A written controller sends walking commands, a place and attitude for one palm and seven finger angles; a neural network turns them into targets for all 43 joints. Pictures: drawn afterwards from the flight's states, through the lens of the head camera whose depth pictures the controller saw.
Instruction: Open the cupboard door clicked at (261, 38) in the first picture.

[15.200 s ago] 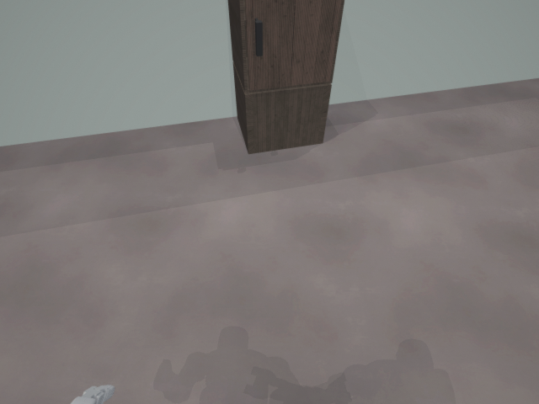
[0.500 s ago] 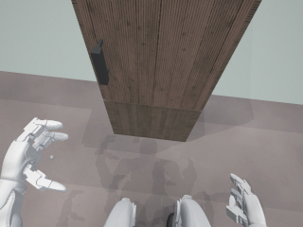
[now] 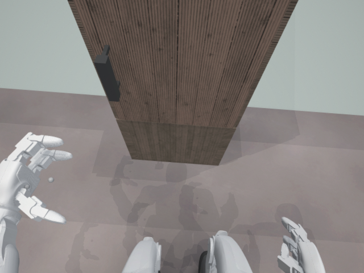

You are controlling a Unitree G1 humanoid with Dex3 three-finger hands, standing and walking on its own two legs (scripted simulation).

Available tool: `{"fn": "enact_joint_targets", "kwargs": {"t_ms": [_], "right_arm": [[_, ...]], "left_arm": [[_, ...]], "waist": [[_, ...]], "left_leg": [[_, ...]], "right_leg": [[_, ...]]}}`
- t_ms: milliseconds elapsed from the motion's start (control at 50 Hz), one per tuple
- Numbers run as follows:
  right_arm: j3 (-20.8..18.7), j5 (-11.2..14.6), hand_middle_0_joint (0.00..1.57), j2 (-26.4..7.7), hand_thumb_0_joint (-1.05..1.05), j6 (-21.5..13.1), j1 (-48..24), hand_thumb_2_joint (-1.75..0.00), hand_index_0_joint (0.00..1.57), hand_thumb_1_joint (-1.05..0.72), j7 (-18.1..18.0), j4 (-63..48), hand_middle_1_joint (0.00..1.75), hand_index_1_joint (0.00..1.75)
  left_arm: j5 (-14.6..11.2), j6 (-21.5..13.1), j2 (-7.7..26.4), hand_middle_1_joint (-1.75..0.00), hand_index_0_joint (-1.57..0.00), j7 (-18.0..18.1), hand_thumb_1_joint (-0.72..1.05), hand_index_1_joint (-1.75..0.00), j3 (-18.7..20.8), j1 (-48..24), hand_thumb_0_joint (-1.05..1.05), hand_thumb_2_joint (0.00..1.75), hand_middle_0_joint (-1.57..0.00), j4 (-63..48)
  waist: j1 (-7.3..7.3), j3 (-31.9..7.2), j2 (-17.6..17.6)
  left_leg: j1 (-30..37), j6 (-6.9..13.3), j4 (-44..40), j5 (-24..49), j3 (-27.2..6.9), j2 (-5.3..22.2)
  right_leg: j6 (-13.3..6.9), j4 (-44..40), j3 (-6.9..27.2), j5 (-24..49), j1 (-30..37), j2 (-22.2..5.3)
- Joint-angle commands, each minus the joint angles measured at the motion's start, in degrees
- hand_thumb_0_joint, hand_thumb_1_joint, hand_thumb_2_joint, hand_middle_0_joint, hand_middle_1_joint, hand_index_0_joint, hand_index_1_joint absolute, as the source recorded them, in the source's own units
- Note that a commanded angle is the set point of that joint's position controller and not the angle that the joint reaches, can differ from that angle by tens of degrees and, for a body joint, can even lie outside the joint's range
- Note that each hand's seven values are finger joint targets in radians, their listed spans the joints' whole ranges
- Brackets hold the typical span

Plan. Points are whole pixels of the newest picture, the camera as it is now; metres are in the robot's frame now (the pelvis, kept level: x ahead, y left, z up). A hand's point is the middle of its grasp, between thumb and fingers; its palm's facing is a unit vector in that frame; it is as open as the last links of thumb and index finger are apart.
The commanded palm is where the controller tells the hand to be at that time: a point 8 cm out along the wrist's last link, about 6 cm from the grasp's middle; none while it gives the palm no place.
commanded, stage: raise the hand with hooked fingers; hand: left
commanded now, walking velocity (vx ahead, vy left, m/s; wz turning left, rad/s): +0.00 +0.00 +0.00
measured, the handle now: (110, 74) +0.58 +0.22 +0.02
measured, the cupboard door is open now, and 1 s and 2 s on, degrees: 0 0 0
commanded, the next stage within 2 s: move the hooked fingers beside the handle in 0.24 s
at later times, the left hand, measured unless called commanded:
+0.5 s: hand (48, 175) +0.29 +0.28 +0.04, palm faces -0.04 -1.00 -0.05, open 14.0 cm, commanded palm +0.28 +0.32 +0.04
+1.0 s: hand (61, 134) +0.38 +0.28 +0.04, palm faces -0.06 -1.00 -0.04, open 14.0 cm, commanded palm +0.37 +0.33 +0.04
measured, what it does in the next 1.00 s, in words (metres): stands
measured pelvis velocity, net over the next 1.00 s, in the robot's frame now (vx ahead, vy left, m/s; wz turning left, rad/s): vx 0.00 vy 0.01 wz -0.01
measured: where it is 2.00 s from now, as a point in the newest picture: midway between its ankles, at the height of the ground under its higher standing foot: outside the picture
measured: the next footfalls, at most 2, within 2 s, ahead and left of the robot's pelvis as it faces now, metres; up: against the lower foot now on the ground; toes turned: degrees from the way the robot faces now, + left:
none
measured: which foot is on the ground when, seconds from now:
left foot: down 0.00-1.00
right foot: down 0.00-1.00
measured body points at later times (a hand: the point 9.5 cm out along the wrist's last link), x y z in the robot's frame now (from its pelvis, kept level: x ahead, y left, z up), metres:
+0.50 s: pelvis -0.01 +0.01 +0.00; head +0.10 +0.03 +0.43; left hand +0.29 +0.33 +0.04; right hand +0.17 -0.25 -0.09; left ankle -0.01 +0.11 -0.63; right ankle +0.06 -0.12 -0.63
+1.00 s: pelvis +0.00 +0.01 -0.01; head +0.14 +0.03 +0.42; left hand +0.38 +0.33 +0.04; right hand +0.11 -0.27 -0.11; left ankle -0.01 +0.11 -0.63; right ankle +0.06 -0.12 -0.63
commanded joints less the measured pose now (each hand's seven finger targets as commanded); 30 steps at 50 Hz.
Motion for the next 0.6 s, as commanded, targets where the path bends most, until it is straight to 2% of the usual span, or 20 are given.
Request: {"fn": "enact_joint_targets", "kwargs": {"t_ms": [0, 40, 100, 200, 280, 320, 360, 400, 420, 440, 480, 500, 520, 580], "right_arm": [[-3.23, 0.01, 0.2, -8.58, 0.0, -2.56, 0.86, -0.9, 0.2, -0.9, -0.72, -7.33, 0.3, 0.3], [-3.3, 0.28, 0.2, -8.73, 0.0, -2.54, 0.87, -0.9, 0.2, -0.9, -0.91, -7.59, 0.3, 0.3], [-3.28, 0.2, 0.2, -8.85, 0.0, -2.61, 1.13, -0.9, 0.2, -0.9, -1.05, -7.6, 0.3, 0.3], [-3.04, 0.01, 0.2, -8.87, 0.0, -2.57, 0.82, -0.9, 0.2, -0.9, -1.27, -7.5, 0.3, 0.3], [-2.98, 0.0, 0.2, -8.88, 0.0, -2.67, 0.66, -0.9, 0.2, -0.9, -1.47, -7.67, 0.3, 0.3], [-2.96, 0.12, 0.2, -8.82, 0.0, -2.62, 0.61, -0.9, 0.2, -0.9, -1.34, -7.57, 0.3, 0.3], [-2.87, 0.03, 0.2, -8.98, 0.0, -2.7, 0.62, -0.9, 0.2, -0.9, -1.41, -7.16, 0.3, 0.3], [-2.81, 0.03, 0.2, -9.36, 0.0, -2.71, 1.25, -0.9, 0.2, -0.9, -1.93, -6.0, 0.3, 0.3], [-2.85, 0.06, 0.2, -9.46, 0.0, -2.77, 1.46, -0.9, 0.2, -0.9, -2.18, -5.57, 0.3, 0.3], [-2.7, 0.0, 0.2, -9.52, 0.0, -2.76, 1.54, -0.9, 0.2, -0.9, -2.32, -5.34, 0.3, 0.3], [-2.75, -0.04, 0.2, -9.61, 0.0, -3.02, 1.73, -0.9, 0.2, -0.9, -2.64, -5.25, 0.3, 0.3], [-2.76, -0.12, 0.2, -9.64, 0.0, -2.81, 2.2, -0.9, 0.2, -0.9, -2.5, -5.16, 0.3, 0.3], [-2.74, -0.13, 0.2, -9.63, 0.0, -2.59, 2.14, -0.9, 0.2, -0.9, -2.35, -5.22, 0.3, 0.3], [-2.59, -0.19, 0.2, -9.61, 0.0, -1.88, 2.57, -0.9, 0.2, -0.9, -2.2, -5.26, 0.3, 0.3]], "left_arm": [[-2.24, -4.35, 14.36, -1.2, -0.3, 1.3, -0.5, -1.2, 6.9, -6.91, 0.0, 0.3, -0.3, -8.21], [-1.53, -4.34, 13.95, -1.2, -0.3, 0.89, -0.5, -1.2, 5.39, -7.05, 0.0, 0.3, -0.3, -8.77], [-1.35, -4.06, 14.25, -1.2, -0.3, -0.24, -0.5, -1.2, 4.71, -7.31, 0.0, 0.3, -0.3, -9.82], [-1.79, -4.01, 15.64, -1.2, -0.3, -0.1, -0.5, -1.2, 6.48, -7.35, 0.0, 0.3, -0.3, -9.12], [-2.22, -4.38, 14.51, -1.2, -0.3, 0.27, -0.5, -1.2, 5.98, -8.4, 0.0, 0.3, -0.3, -8.3], [-1.65, -4.21, 14.07, -1.2, -0.3, -0.02, -0.5, -1.2, 5.16, -8.12, 0.0, 0.3, -0.3, -8.28], [-0.98, -3.94, 13.19, -1.2, -0.3, 0.18, -0.5, -1.2, 3.0, -12.51, 0.0, 0.3, -0.3, -8.91], [-0.14, -3.74, 14.12, -1.2, -0.3, 0.12, -0.5, -1.2, 2.5, -18.1, 0.0, 0.3, -0.3, -7.21], [0.17, -3.76, 14.84, -1.2, -0.3, 0.37, -0.5, -1.2, 2.89, -20.08, 0.0, 0.3, -0.3, -6.32], [0.51, -3.6, 14.79, -1.2, -0.3, 0.56, -0.5, -1.2, 2.54, -21.72, 0.0, 0.3, -0.3, -5.12], [0.64, -3.75, 15.75, -1.2, -0.3, 0.59, -0.5, -1.2, 2.71, -24.22, 0.0, 0.3, -0.3, -5.74], [1.07, -3.33, 16.6, -1.2, -0.3, 0.5, -0.5, -1.2, 3.53, -23.19, 0.0, 0.3, -0.3, -4.79], [1.31, -3.1, 17.14, -1.2, -0.3, 0.66, -0.5, -1.2, 3.63, -23.91, 0.0, 0.3, -0.3, -4.59], [1.64, -2.03, 18.55, -1.2, -0.3, 1.16, -0.5, -1.2, 4.76, -24.94, 0.0, 0.3, -0.3, -2.1]], "waist": [[0.94, -18.45, 3.1], [0.85, -18.37, 4.94], [0.67, -20.28, 4.69], [0.88, -18.93, 3.34], [0.5, -17.04, 2.61], [0.92, -18.0, 5.15], [-0.09, -18.15, 5.42], [-1.4, -17.73, 4.92], [-1.4, -17.25, 5.73], [-1.62, -17.0, 4.95], [-1.21, -19.15, 6.26], [-0.26, -21.3, 7.16], [-0.19, -22.4, 7.05], [-0.08, -22.96, 6.12]], "left_leg": [[3.97, 0.38, -10.81, 18.95, -0.97, -1.91], [5.26, 0.41, -11.55, 17.74, -1.1, -1.9], [6.6, 0.51, -11.57, 18.91, -1.2, -1.87], [5.72, 0.39, -11.63, 18.68, -1.55, -1.86], [4.86, 0.37, -11.32, 17.84, -1.81, -1.88], [6.41, 0.07, -11.97, 18.45, -1.82, -1.9], [7.02, 0.08, -11.92, 17.76, -2.18, -1.79], [6.7, 0.16, -11.08, 16.88, -2.43, -1.55], [6.08, 0.13, -10.94, 15.72, -2.49, -1.6], [5.63, 0.14, -11.05, 14.68, -2.67, -1.64], [6.97, -0.08, -10.74, 17.65, -2.83, -1.65], [8.58, -0.56, -11.3, 19.75, -2.88, -1.58], [8.92, -0.62, -11.29, 20.78, -2.87, -1.57], [7.87, -0.46, -10.96, 22.31, -2.64, -1.43]], "right_leg": [[-0.45, -7.66, 4.07, 6.49, 19.55, 2.28], [-0.46, -8.03, 3.86, 5.01, 18.52, 2.16], [-0.51, -8.1, 3.96, 6.39, 19.48, 2.26], [-0.56, -8.02, 3.54, 5.92, 19.12, 2.5], [-0.75, -7.69, 3.08, 4.8, 17.71, 2.69], [-0.71, -7.44, 2.92, 5.5, 17.44, 2.42], [-0.58, -7.35, 2.64, 4.9, 16.02, 2.49], [-0.6, -7.01, 2.78, 4.28, 13.92, 2.72], [-0.56, -6.93, 2.86, 3.39, 13.18, 2.46], [-0.55, -6.94, 2.72, 2.57, 12.85, 2.41], [-0.99, -6.19, 2.6, 4.51, 13.34, 2.56], [-0.98, -6.2, 2.53, 5.83, 14.05, 2.34], [-0.86, -6.15, 2.5, 6.75, 14.81, 2.17], [-0.87, -5.95, 2.51, 8.1, 15.51, 2.36]]}}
